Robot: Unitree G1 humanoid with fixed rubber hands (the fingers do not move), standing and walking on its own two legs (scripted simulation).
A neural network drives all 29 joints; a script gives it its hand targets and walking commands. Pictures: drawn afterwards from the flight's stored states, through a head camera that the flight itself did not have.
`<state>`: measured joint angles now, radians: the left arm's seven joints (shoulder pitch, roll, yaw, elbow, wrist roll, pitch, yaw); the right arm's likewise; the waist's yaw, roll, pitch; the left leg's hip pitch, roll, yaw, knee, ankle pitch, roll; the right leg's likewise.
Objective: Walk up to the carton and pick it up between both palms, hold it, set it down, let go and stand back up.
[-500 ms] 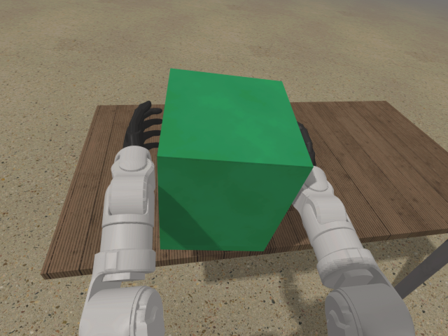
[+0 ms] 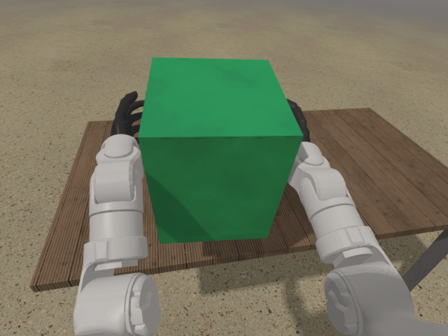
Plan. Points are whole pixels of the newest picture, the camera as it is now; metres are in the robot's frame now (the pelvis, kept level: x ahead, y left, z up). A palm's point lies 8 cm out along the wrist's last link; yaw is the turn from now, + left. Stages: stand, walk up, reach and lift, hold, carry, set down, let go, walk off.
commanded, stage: reach and lift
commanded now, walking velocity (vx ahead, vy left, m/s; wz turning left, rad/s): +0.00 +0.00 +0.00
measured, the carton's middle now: (213, 153) +0.39 +0.00 +0.19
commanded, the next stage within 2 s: hold in 0.86 s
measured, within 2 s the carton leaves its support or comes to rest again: neither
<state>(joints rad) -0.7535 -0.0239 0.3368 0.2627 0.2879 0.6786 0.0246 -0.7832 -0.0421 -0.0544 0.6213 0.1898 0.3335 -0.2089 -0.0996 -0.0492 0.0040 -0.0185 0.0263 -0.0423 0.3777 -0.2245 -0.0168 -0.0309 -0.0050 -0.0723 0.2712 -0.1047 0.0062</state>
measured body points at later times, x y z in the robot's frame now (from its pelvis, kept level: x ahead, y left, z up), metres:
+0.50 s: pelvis +0.01 +0.01 +0.00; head -0.06 +0.04 +0.44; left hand +0.40 +0.15 +0.24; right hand +0.39 -0.15 +0.23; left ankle +0.00 +0.13 -0.75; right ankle +0.04 -0.12 -0.75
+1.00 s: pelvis +0.01 +0.00 +0.00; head -0.07 +0.02 +0.44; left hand +0.40 +0.15 +0.26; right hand +0.39 -0.14 +0.26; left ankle +0.00 +0.13 -0.75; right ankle +0.04 -0.12 -0.75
